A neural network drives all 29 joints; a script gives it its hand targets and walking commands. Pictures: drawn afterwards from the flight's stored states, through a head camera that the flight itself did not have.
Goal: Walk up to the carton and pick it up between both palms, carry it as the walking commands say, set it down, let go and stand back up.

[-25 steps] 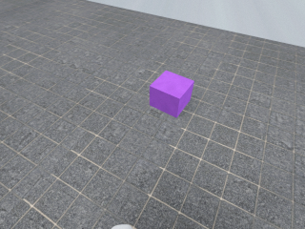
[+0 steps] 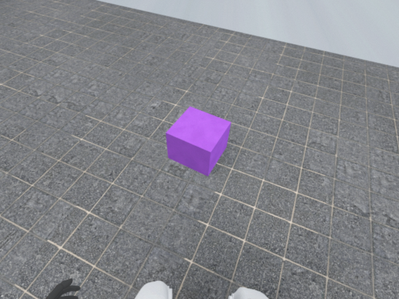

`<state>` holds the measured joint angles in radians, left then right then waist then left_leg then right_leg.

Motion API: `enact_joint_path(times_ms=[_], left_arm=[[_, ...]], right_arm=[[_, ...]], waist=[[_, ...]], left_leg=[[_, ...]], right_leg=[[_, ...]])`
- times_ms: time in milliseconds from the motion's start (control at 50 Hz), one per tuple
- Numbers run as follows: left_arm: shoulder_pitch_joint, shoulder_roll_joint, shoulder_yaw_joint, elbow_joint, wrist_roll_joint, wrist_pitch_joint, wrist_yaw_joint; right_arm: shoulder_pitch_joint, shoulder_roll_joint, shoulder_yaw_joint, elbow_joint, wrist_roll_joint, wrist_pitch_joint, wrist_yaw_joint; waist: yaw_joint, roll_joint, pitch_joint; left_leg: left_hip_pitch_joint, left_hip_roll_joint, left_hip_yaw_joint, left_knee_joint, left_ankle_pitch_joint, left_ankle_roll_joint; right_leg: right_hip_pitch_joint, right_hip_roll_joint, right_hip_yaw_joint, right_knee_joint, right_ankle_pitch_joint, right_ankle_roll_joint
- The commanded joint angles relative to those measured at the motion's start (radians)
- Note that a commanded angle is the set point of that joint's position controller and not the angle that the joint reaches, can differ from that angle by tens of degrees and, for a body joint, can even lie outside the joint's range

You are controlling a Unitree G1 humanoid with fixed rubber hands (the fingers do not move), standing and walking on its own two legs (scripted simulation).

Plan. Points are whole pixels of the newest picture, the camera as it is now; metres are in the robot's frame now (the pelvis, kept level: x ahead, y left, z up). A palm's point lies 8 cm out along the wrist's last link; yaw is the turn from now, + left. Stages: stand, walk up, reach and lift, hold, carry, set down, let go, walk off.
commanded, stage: walk up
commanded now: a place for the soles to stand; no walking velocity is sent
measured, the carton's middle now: (198, 140) +1.07 -0.01 -0.63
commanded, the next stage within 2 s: none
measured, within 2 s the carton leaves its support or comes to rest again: neither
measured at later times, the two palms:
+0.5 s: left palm (86, 217) +0.31 +0.28 -0.08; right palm (367, 257) +0.23 -0.39 -0.10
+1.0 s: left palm (110, 170) +0.46 +0.26 -0.10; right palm (332, 166) +0.49 -0.39 -0.10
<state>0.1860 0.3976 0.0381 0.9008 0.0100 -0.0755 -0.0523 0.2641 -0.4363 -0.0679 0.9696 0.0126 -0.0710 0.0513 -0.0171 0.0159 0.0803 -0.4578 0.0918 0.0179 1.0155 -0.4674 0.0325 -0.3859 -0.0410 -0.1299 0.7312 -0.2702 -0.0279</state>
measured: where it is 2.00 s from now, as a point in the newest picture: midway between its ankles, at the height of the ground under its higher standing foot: (199, 212)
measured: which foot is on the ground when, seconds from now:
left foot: up 0.00-0.04, down 0.06-0.42, up 0.44-0.70, down 0.72-0.98, up 1.00-1.00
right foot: down 0.00-0.06, up 0.08-0.38, down 0.40-0.74, up 0.76-0.94, down 0.96-1.00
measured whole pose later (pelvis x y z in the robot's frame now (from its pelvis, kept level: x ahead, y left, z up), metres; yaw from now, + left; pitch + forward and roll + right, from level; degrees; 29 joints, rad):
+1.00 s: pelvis +0.42 -0.07 +0.00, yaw +1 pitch -2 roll +0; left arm 0.31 0.43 0.06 0.95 0.02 -0.12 -0.03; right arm 0.26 -0.42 -0.06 0.89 -0.02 -0.04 0.05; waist -0.01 0.00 0.03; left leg -0.39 0.09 0.05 0.91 -0.48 0.05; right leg -0.45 -0.05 -0.08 0.81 -0.31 -0.02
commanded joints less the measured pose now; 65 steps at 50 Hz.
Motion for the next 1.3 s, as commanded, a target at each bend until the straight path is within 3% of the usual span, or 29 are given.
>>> enact_joint_path(times_ms=[0,20,40,140,220,280,320,340,360,380,420,560,640,660,680,700,720,840,880,900,920,940,980,1100,1200,1220,1240,1260,1280], left_arm=[[-0.143,0.192,0.042,-0.108,0.002,0.002,0.013],[-0.180,0.165,0.037,-0.135,-0.001,0.006,0.025],[-0.149,0.273,0.069,-0.091,0.008,0.011,0.029],[-0.021,0.280,0.073,-0.005,0.001,-0.012,0.006],[-0.060,0.242,0.072,-0.018,-0.004,-0.014,-0.017],[0.032,0.209,0.076,0.012,-0.007,-0.023,-0.015],[0.207,0.264,0.109,0.062,0.000,-0.029,0.005],[0.335,0.360,0.146,0.074,0.010,-0.031,0.022],[0.305,0.422,0.142,0.038,-0.005,-0.037,0.033],[0.238,0.395,0.131,0.013,-0.011,-0.037,0.034],[0.195,0.351,0.115,-0.012,-0.017,-0.038,0.038],[0.070,0.346,0.091,-0.054,-0.011,-0.037,0.029],[0.016,0.266,0.053,-0.070,-0.008,-0.032,0.020],[0.016,0.209,0.035,-0.086,-0.013,-0.033,0.022],[0.017,0.178,0.028,-0.101,-0.014,-0.033,0.030],[0.018,0.274,0.055,-0.064,-0.001,-0.021,0.041],[0.053,0.289,0.057,-0.049,-0.003,-0.020,0.036],[0.190,0.261,0.070,0.032,-0.010,-0.038,0.024],[0.355,0.262,0.093,0.090,-0.001,-0.046,0.032],[0.429,0.323,0.119,0.107,0.012,-0.051,0.045],[0.386,0.441,0.139,0.059,0.019,-0.057,0.056],[0.256,0.439,0.126,0.012,0.005,-0.056,0.059],[0.175,0.398,0.119,-0.020,0.012,-0.059,0.059],[0.207,0.381,0.097,-0.009,-0.004,-0.057,0.057],[0.084,0.322,0.053,-0.040,-0.016,-0.044,0.055],[0.093,0.262,0.031,-0.050,-0.020,-0.041,0.059],[0.099,0.196,0.016,-0.075,-0.031,-0.040,0.067],[0.080,0.221,0.023,-0.085,-0.032,-0.032,0.082],[0.075,0.282,0.038,-0.061,-0.028,-0.017,0.090]], right_arm=[[0.468,-0.283,-0.108,0.082,-0.055,-0.028,-0.023],[0.321,-0.360,-0.111,0.002,-0.063,-0.033,-0.037],[0.115,-0.358,-0.107,-0.079,-0.040,-0.035,-0.042],[0.045,-0.301,-0.088,-0.099,-0.027,-0.056,-0.042],[0.055,-0.285,-0.076,-0.109,-0.034,-0.047,-0.028],[0.002,-0.278,-0.070,-0.117,-0.027,-0.038,-0.019],[0.025,-0.205,-0.046,-0.126,-0.019,-0.034,-0.020],[0.029,-0.142,-0.029,-0.153,-0.004,-0.040,-0.021],[0.023,-0.160,-0.027,-0.173,0.003,-0.043,-0.027],[-0.005,-0.236,-0.047,-0.150,-0.006,-0.035,-0.034],[-0.009,-0.225,-0.044,-0.128,-0.017,-0.031,-0.029],[0.019,-0.174,-0.043,-0.084,-0.021,-0.019,0.010],[0.151,-0.220,-0.085,-0.036,-0.033,-0.027,-0.004],[0.209,-0.284,-0.107,-0.035,-0.044,-0.030,-0.018],[0.208,-0.356,-0.115,-0.081,-0.047,-0.035,-0.029],[0.117,-0.333,-0.107,-0.125,-0.024,-0.032,-0.030],[0.067,-0.312,-0.100,-0.144,-0.016,-0.031,-0.034],[-0.079,-0.267,-0.077,-0.174,-0.023,-0.009,-0.019],[-0.147,-0.210,-0.056,-0.194,-0.033,0.004,-0.009],[-0.147,-0.135,-0.036,-0.213,-0.030,0.006,-0.011],[-0.169,-0.100,-0.020,-0.247,-0.025,0.006,-0.018],[-0.220,-0.212,-0.054,-0.235,-0.027,0.007,-0.029],[-0.153,-0.228,-0.065,-0.186,-0.029,0.000,-0.014],[-0.137,-0.193,-0.057,-0.161,-0.029,-0.009,0.006],[0.025,-0.171,-0.074,-0.097,-0.020,-0.009,0.001],[0.122,-0.220,-0.093,-0.058,-0.025,-0.012,-0.018],[0.211,-0.318,-0.116,-0.062,-0.030,-0.014,-0.039],[0.192,-0.351,-0.109,-0.093,-0.016,-0.012,-0.044],[0.117,-0.319,-0.100,-0.108,-0.001,-0.008,-0.046]], waist=[[-0.190,0.244,-0.059],[-0.160,0.392,0.044],[-0.091,0.164,0.079],[-0.013,0.128,0.044],[-0.023,0.123,0.045],[0.046,0.120,-0.035],[0.134,-0.064,-0.170],[0.205,-0.303,-0.236],[0.152,-0.318,-0.238],[0.127,-0.163,-0.185],[0.099,-0.086,-0.132],[0.032,-0.238,-0.007],[-0.076,-0.035,-0.071],[-0.121,0.204,-0.101],[-0.130,0.368,-0.101],[-0.109,0.163,-0.070],[-0.074,0.128,-0.045],[0.030,0.206,-0.063],[0.132,0.083,-0.106],[0.179,-0.156,-0.089],[0.173,-0.329,-0.043],[0.134,-0.116,0.002],[0.077,-0.095,0.039],[0.087,-0.206,0.010],[-0.041,-0.168,-0.076],[-0.080,-0.013,-0.143],[-0.121,0.258,-0.201],[-0.111,0.200,-0.205],[-0.085,0.062,-0.175]], left_leg=[[0.480,0.070,-0.235,-0.527,-0.231,0.044],[0.325,0.285,-0.743,-0.873,-0.628,0.115],[0.224,0.317,-0.738,-0.893,-0.627,0.139],[0.244,0.258,-0.422,-0.734,-0.283,0.220],[0.143,0.211,-0.233,-0.727,-0.117,0.197],[0.093,0.157,-0.088,-0.598,0.150,0.158],[-0.005,0.069,0.032,-0.230,0.390,0.101],[-0.198,-0.040,0.104,0.128,0.307,0.031],[-0.353,-0.105,-0.008,0.198,-0.022,0.010],[-0.373,-0.048,-0.074,0.260,-0.021,0.009],[-0.350,0.008,-0.088,0.218,0.066,0.013],[0.007,0.001,0.015,-0.190,0.102,-0.020],[0.429,-0.087,0.071,-0.353,0.183,0.033],[0.526,0.053,-0.192,-0.529,-0.084,0.102],[0.530,0.282,-0.638,-0.752,-0.325,0.215],[0.441,0.315,-0.640,-0.752,-0.354,0.262],[0.409,0.309,-0.584,-0.725,-0.272,0.270],[0.064,0.210,-0.221,-0.598,-0.075,0.209],[-0.125,0.095,-0.067,-0.360,-0.129,0.133],[-0.311,-0.006,0.052,-0.070,-0.164,0.078],[-0.521,-0.100,0.056,0.159,-0.114,0.018],[-0.464,-0.019,-0.081,0.180,-0.057,0.002],[-0.398,0.021,-0.084,0.127,-0.016,0.014],[-0.252,0.025,-0.037,-0.079,0.016,-0.015],[0.243,-0.094,0.136,-0.337,0.261,0.013],[0.414,-0.074,0.056,-0.377,0.276,0.047],[0.544,0.159,-0.348,-0.503,0.317,0.156],[0.528,0.335,-0.614,-0.627,0.466,0.272],[0.489,0.344,-0.541,-0.584,0.530,0.310]], right_leg=[[-0.547,-0.066,0.061,0.216,-0.475,-0.058],[-0.653,0.068,0.113,0.452,-0.327,-0.003],[-0.553,0.004,0.257,0.467,-0.210,-0.004],[-0.439,-0.085,0.161,0.293,-0.131,0.004],[-0.227,-0.054,0.093,0.084,-0.037,0.014],[0.045,0.008,-0.010,-0.089,0.067,0.005],[0.360,0.053,0.001,-0.139,0.000,-0.025],[0.511,-0.185,0.366,-0.275,-0.251,-0.113],[0.558,-0.371,0.771,-0.427,-0.281,-0.227],[0.533,-0.376,0.748,-0.417,-0.278,-0.268],[0.427,-0.336,0.604,-0.397,-0.049,-0.246],[0.011,-0.297,0.294,-0.394,-0.049,-0.226],[-0.255,-0.187,0.154,-0.116,-0.127,-0.123],[-0.392,-0.093,0.058,0.179,-0.102,-0.069],[-0.538,0.033,0.048,0.419,-0.269,-0.027],[-0.471,-0.027,0.169,0.479,-0.263,-0.027],[-0.445,-0.062,0.167,0.475,-0.223,-0.016],[-0.057,-0.040,0.090,0.074,-0.175,-0.018],[0.234,0.030,0.041,-0.076,-0.052,-0.007],[0.335,-0.085,0.259,-0.235,-0.256,-0.037],[0.321,-0.358,0.848,-0.513,-0.629,-0.153],[0.234,-0.411,0.882,-0.547,-0.714,-0.215],[0.171,-0.355,0.704,-0.459,-0.585,-0.244],[0.175,-0.348,0.468,-0.329,0.026,-0.245],[-0.054,-0.200,0.138,-0.066,0.349,-0.118],[-0.135,-0.124,0.065,0.183,0.385,-0.070],[-0.340,-0.008,0.027,0.523,0.186,0.008],[-0.398,0.061,0.148,0.540,-0.276,0.003],[-0.345,0.005,0.201,0.576,-0.306,-0.001]])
